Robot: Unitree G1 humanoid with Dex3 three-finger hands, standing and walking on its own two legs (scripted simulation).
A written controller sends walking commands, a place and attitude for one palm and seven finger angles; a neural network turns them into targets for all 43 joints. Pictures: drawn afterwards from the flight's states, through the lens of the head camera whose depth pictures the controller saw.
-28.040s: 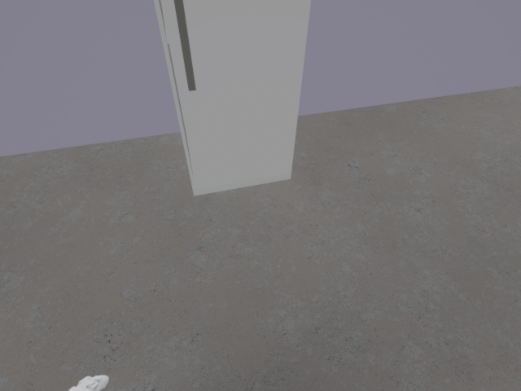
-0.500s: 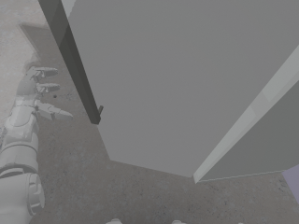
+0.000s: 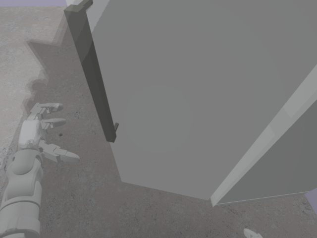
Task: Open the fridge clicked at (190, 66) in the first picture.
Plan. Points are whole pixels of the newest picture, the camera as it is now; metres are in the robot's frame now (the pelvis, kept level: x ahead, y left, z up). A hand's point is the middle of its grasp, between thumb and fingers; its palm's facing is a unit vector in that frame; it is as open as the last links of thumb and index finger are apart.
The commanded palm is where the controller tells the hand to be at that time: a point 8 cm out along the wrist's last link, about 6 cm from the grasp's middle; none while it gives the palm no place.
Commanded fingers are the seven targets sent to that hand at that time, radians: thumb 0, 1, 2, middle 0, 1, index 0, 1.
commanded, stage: slip the hand off the handle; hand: left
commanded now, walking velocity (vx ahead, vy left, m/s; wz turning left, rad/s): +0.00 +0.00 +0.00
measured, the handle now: (102, 88) +0.46 +0.17 +0.13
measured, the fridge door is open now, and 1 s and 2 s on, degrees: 71 71 71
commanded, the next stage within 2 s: draw the hand back to the body in 0.72 s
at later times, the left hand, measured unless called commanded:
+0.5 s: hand (51, 154) +0.28 +0.26 +0.08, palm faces +0.26 -0.95 -0.20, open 14.7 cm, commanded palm +0.26 +0.30 +0.09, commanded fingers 0.00 -0.55 0.20 -0.25 -1.15 -0.25 -1.15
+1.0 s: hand (44, 153) +0.27 +0.25 +0.11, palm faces +0.06 -1.00 -0.03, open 14.7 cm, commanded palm +0.23 +0.31 +0.10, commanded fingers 0.00 -0.55 0.20 -0.25 -1.15 -0.25 -1.15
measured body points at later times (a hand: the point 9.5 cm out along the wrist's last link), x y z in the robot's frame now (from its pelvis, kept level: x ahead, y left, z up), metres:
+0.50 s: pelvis -0.02 -0.03 +0.00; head +0.00 -0.03 +0.45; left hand +0.27 +0.31 +0.09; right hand +0.16 -0.26 -0.09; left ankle +0.00 +0.10 -0.71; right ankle +0.00 -0.14 -0.71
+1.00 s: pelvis -0.01 -0.03 +0.00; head +0.00 -0.03 +0.45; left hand +0.26 +0.31 +0.11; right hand +0.13 -0.29 -0.08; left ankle +0.00 +0.10 -0.71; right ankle +0.00 -0.14 -0.71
